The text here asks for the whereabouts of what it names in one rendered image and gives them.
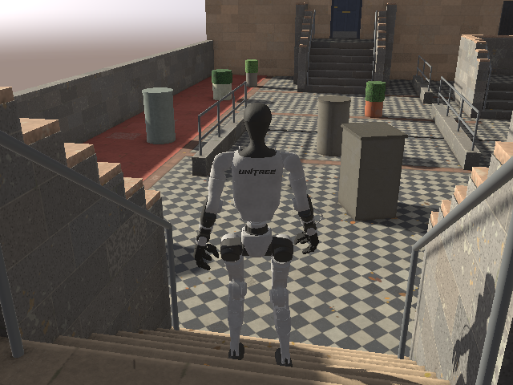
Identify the right robot upper arm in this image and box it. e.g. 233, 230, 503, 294
281, 152, 310, 212

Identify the right robot hand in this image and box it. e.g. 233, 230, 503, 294
294, 232, 319, 254

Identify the robot thigh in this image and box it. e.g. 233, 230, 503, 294
269, 234, 293, 308
220, 233, 247, 300

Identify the left robot thigh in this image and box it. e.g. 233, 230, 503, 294
220, 233, 247, 300

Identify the right robot forearm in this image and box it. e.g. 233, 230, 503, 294
298, 194, 317, 236

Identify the left robot upper arm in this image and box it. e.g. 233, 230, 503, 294
205, 152, 234, 214

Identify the right robot thigh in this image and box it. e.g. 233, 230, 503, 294
269, 234, 293, 308

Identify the left robot hand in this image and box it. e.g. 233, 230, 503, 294
193, 244, 219, 270

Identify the left robot forearm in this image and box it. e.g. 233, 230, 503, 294
196, 197, 216, 246

